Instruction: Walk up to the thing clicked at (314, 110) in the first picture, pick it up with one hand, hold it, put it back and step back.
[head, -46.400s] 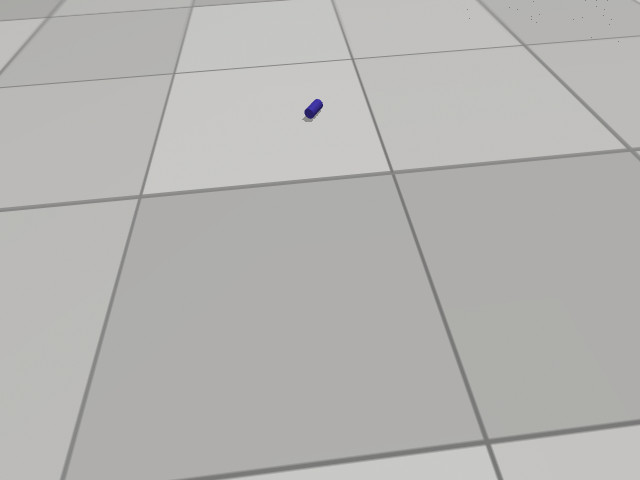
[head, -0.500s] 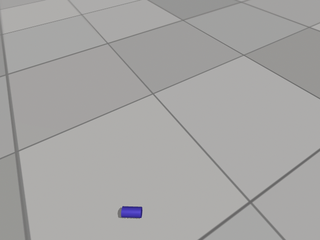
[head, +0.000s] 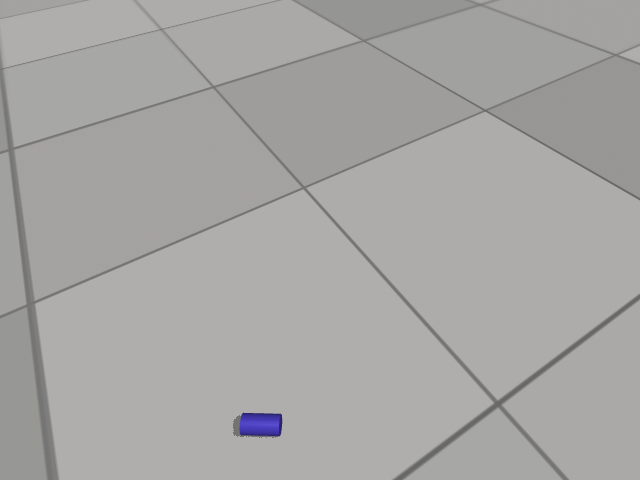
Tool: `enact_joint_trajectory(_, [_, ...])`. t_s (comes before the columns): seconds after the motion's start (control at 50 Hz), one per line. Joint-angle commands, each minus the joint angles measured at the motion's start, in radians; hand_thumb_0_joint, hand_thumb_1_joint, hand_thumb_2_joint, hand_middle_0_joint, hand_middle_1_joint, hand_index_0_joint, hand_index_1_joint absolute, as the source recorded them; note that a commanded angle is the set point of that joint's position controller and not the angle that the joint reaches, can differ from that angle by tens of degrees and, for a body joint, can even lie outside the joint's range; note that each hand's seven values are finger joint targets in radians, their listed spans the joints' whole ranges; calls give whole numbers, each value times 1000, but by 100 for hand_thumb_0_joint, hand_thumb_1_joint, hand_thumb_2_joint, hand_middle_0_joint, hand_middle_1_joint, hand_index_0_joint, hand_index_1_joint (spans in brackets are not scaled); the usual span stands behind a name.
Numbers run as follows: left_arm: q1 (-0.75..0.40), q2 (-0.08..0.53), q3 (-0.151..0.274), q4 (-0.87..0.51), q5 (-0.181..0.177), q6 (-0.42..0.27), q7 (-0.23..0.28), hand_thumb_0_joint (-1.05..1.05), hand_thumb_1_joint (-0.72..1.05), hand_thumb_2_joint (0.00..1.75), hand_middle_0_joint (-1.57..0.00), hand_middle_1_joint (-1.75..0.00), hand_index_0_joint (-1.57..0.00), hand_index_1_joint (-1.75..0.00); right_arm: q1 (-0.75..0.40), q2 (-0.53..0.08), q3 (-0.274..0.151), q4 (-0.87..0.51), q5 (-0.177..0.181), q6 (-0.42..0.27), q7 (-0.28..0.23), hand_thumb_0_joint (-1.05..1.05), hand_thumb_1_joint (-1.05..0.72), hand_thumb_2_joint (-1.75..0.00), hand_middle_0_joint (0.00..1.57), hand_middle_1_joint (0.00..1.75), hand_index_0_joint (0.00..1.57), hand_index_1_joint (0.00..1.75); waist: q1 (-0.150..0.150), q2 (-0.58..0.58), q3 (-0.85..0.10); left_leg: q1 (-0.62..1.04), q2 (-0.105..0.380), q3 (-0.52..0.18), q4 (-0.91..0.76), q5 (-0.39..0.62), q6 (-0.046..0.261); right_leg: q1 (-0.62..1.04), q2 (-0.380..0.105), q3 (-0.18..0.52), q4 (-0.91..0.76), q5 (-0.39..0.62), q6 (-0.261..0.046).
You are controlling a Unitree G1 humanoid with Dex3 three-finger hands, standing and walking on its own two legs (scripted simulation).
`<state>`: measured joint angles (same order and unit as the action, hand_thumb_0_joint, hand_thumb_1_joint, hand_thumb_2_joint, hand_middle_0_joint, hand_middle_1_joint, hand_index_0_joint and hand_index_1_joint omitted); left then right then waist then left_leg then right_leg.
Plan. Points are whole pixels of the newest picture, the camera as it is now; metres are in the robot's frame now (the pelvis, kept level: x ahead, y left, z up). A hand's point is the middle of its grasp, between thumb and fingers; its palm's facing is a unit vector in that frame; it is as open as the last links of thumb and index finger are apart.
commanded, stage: stand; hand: left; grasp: from above
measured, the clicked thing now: (261, 424) +0.43 +0.23 -0.75
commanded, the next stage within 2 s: step back in 0.24 s
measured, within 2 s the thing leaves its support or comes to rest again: neither
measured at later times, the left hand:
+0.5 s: hand out of the picture +0.09 +0.30 -0.17, palm faces -0.02 -0.93 -0.37, open 7.4 cm
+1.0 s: hand out of the picture -0.02 +0.32 -0.18, palm faces -0.11 -0.92 -0.38, open 7.4 cm
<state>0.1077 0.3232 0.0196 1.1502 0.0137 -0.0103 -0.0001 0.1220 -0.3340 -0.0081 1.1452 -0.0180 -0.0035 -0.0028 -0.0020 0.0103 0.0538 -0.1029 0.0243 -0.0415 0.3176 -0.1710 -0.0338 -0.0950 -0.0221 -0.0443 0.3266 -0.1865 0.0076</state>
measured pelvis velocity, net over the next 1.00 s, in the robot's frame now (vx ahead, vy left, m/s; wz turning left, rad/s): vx -0.14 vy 0.06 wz -0.10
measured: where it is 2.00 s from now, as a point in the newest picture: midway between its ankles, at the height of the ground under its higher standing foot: outside the picture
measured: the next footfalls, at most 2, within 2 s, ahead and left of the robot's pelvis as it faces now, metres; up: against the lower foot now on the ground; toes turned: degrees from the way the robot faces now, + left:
right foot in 1.00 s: -0.14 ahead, -0.07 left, +0.00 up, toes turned -3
left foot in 1.36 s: -0.22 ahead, +0.18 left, +0.00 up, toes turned -3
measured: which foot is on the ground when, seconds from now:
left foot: down 0.00-1.00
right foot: down 0.00-0.54, up 0.56-0.98, down 1.00-1.00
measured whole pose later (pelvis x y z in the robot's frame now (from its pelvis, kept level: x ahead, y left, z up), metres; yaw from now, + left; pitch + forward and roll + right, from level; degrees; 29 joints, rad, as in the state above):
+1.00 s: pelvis -0.14 +0.06 -0.03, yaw -6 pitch -2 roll +0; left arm 0.15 0.38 0.08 0.88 0.02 0.05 0.00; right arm 0.11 -0.36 -0.04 0.84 -0.02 0.04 -0.01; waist -0.01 -0.01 0.19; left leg -0.40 0.02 0.08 0.65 -0.22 0.04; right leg -0.25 0.02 0.05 0.71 -0.41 -0.02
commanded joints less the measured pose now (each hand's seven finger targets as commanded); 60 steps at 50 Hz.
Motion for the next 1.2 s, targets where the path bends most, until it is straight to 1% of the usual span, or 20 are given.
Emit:
enact_joint_trajectory(0.0, [-34, 210, 39, -64, -1, -23, 16, 0, 90, 90, -20, -30, -20, -30, -40, -203, -34, -59, 2, -24, -12, 0, -90, -90, 20, 30, 20, 30, 4, -2, -61, -16, 92, -64, -45, 98, 48, 8, -108, 94, -69, 77, -23])
enact_joint_trajectory(0.2, [-25, 214, 37, -62, -5, -22, 13, 0, 90, 90, -20, -30, -20, -30, -38, -206, -28, -59, 3, -27, -14, 0, -90, -90, 20, 30, 20, 30, 8, 2, -79, -2, 99, -65, -39, 157, 49, 26, -112, 91, -47, 136, -26])
enact_joint_trajectory(0.26, [2, 296, 97, -115, -23, -8, 25, 0, 90, 90, -20, -30, -20, -30, -47, -236, -51, -118, 25, 4, -6, 0, -90, -90, 20, 30, 20, 30, 1, -51, -42, -91, 31, -23, 215, 300, 74, -12, -146, 130, 51, 442, -92])
enact_joint_trajectory(0.36, [-100, 311, 113, -241, 9, 7, 30, 0, 90, 90, -20, -30, -20, -30, 40, -225, -81, -179, 17, 48, 4, 0, -90, -90, 20, 30, 20, 30, -25, -181, -94, -170, -60, -51, 647, -370, 86, -149, -348, 258, 63, 429, -277])
enact_joint_trajectory(0.44, [-133, 290, 102, -290, 14, 18, 34, 0, 90, 90, -20, -30, -20, -30, 94, -219, -84, -203, 16, 40, 5, 0, -90, -90, 20, 30, 20, 30, -32, -179, -109, -202, -33, 0, 405, -225, 79, -75, -256, 169, 209, 442, -191])
enact_joint_trajectory(0.48, [-120, 275, 93, -310, -1, 39, 28, 0, 90, 90, -20, -30, -20, -30, 108, -225, -94, -206, -4, 26, 3, 0, -90, -90, 20, 30, 20, 30, -38, -90, -91, -135, -12, 4, 126, 153, 74, -105, -165, 115, 335, 296, -116])
enact_joint_trajectory(0.5, [-74, 222, 85, -320, -14, 48, 28, 0, 90, 90, -20, -30, -20, -30, 71, -298, -113, -229, -27, 18, 0, 0, -90, -90, 20, 30, 20, 30, -7, 88, -96, -76, 145, -229, 82, 408, 122, -222, -16, 72, 490, 80, -57])
enact_joint_trajectory(0.52, [-76, 202, 82, -326, -16, 57, 36, 0, 90, 90, -20, -30, -20, -30, 60, -376, -124, -246, -24, 10, 1, 0, -90, -90, 20, 30, 20, 30, -14, 199, -91, -37, 275, -389, 66, 613, 216, -351, 125, 120, 629, -435, -40])
enact_joint_trajectory(0.54, [-79, 224, 88, -321, -7, 60, 49, 0, 90, 90, -20, -30, -20, -30, 76, -406, -131, -257, -16, 9, -2, 0, -90, -90, 20, 30, 20, 30, -51, 193, -127, -68, 318, -454, 73, 633, 258, -337, 142, 246, 753, -530, -35])
enact_joint_trajectory(0.58, [-54, 236, 87, -307, -14, 64, 57, 0, 90, 90, -20, -30, -20, -30, -11, -334, -116, -278, -12, 8, -18, 0, -90, -90, 20, 30, 20, 30, -4, 118, -140, 3, 252, -297, 123, 607, 237, -404, 130, 288, 882, -424, -43])
enact_joint_trajectory(0.62, [8, 246, 89, -299, -20, 62, 50, 0, 90, 90, -20, -30, -20, -30, -26, -282, -107, -302, -14, 7, -32, 0, -90, -90, 20, 30, 20, 30, 25, 141, -140, 61, 206, -215, 157, 555, 227, -432, 113, 259, 899, -326, -30])
enact_joint_trajectory(0.8, [18, 235, 103, -354, -2, 49, 33, 0, 90, 90, -20, -30, -20, -30, 70, -285, -116, -344, -4, 7, -38, 0, -90, -90, 20, 30, 20, 30, -50, 114, -122, 122, 261, -225, 167, 506, 296, -382, 80, 176, 652, -333, 13])
enact_joint_trajectory(0.9, [106, 236, 114, -341, 4, 47, 13, 0, 90, 90, -20, -30, -20, -30, 9, -312, -117, -379, -8, 10, -30, 0, -90, -90, 20, 30, 20, 30, -19, 126, -153, -17, 271, -226, 129, 243, 275, -240, 37, 105, 495, -306, -16])
enact_joint_trajectory(0.96, [221, 221, 123, -298, 9, 38, 3, 0, 90, 90, -20, -30, -20, -30, -47, -308, -110, -382, -1, 23, -23, 0, -90, -90, 20, 30, 20, 30, 37, 113, -146, -192, 195, -150, 175, 92, 177, -33, 35, 66, 191, -102, -61])
enact_joint_trajectory(0.98, [220, 248, 129, -307, 22, 34, 5, 0, 90, 90, -20, -30, -20, -30, -28, -278, -101, -375, 7, 25, -21, 0, -90, -90, 20, 30, 20, 30, 33, 53, -133, -281, 146, -122, 229, -18, 119, -2, -27, 173, 108, -110, -91])
enact_joint_trajectory(1.0, [185, 318, 147, -333, 30, 25, 4, 0, 90, 90, -20, -30, -20, -30, -9, -235, -89, -380, 13, 27, -18, 0, -90, -90, 20, 30, 20, 30, 13, -173, -77, -455, -6, -46, 416, -268, 53, -4, -204, 458, 20, -126, -164])
enact_joint_trajectory(1.02, [104, 406, 161, -376, 24, 27, 4, 0, 90, 90, -20, -30, -20, -30, -56, -234, -96, -383, 13, 31, -27, 0, -90, -90, 20, 30, 20, 30, 55, -287, -16, -396, -130, -32, 687, -449, 25, -247, -386, 615, -54, -64, -327])
enact_joint_trajectory(1.04, [42, 379, 154, -409, 25, 20, 10, 0, 90, 90, -20, -30, -20, -30, -40, -257, -102, -368, 9, 35, -29, 0, -90, -90, 20, 30, 20, 30, 30, -228, 31, -351, -111, -119, 832, -422, 19, -344, -393, 610, -56, -7, -340])
enact_joint_trajectory(1.08, [-55, 288, 129, -422, 16, 15, 21, 0, 90, 90, -20, -30, -20, -30, 58, -236, -93, -328, 26, 28, -26, 0, -90, -90, 20, 30, 20, 30, -40, -108, 11, -359, -160, -144, 882, -301, 29, -247, -212, 310, 52, 261, -230])
enact_joint_trajectory(1.18, [32, 266, 123, -445, 28, 23, 29, 0, 90, 90, -20, -30, -20, -30, 58, -240, -81, -347, 18, 21, -31, 0, -90, -90, 20, 30, 20, 30, 34, -161, -52, -400, -126, -67, 732, -352, 7, -19, -217, 261, 124, 323, -232])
